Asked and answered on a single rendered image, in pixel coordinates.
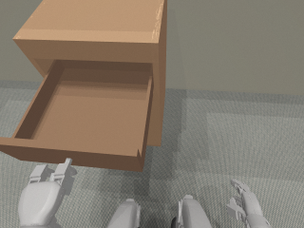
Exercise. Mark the handle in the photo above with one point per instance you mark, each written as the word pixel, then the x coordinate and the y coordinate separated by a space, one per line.
pixel 69 182

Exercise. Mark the drawer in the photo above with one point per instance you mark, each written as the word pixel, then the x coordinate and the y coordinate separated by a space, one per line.
pixel 96 113

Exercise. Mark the cabinet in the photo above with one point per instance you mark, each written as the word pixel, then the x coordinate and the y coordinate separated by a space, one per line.
pixel 130 31

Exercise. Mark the robot right hand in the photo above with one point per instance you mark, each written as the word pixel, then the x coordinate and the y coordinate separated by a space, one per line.
pixel 239 208

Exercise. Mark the robot right shin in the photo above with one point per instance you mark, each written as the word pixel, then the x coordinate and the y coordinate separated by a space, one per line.
pixel 185 197

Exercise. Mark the robot left hand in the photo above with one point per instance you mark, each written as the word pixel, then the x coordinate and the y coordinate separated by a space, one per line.
pixel 41 199

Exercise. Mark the right robot forearm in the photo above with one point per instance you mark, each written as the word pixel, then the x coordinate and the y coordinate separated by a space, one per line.
pixel 256 221

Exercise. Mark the right robot thigh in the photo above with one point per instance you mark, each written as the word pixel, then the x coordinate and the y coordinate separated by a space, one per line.
pixel 191 214

